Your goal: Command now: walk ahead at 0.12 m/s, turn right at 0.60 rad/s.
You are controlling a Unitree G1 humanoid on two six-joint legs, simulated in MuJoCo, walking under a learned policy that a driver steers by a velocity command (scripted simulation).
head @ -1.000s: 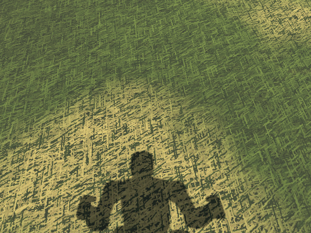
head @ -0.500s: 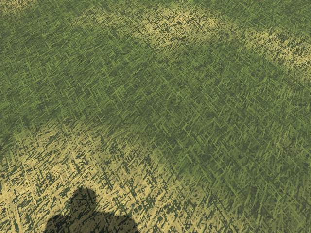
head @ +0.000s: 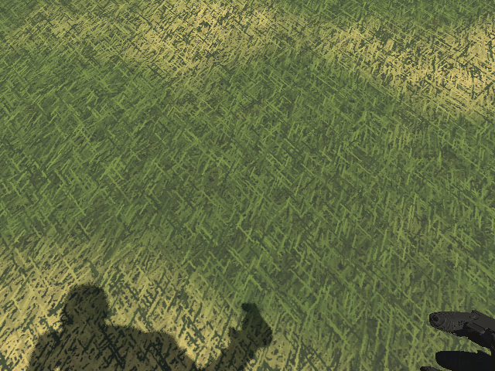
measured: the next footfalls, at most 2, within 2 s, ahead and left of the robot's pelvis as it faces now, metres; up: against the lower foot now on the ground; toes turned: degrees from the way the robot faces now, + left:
right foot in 0.36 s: +0.10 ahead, -0.14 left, +0.00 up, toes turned -15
left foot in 0.84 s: +0.18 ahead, +0.06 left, +0.00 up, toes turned -34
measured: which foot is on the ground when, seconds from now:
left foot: down 0.00-0.36, up 0.38-0.82, down 0.84-1.00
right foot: up 0.00-0.34, down 0.36-0.84, up 0.86-1.00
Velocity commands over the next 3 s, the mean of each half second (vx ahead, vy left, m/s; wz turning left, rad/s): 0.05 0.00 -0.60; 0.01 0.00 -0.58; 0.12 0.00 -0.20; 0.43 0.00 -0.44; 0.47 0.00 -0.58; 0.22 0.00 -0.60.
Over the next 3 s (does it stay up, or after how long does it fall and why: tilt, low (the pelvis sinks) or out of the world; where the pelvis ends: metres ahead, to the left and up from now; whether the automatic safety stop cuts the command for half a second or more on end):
stays up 0.47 -0.54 0.02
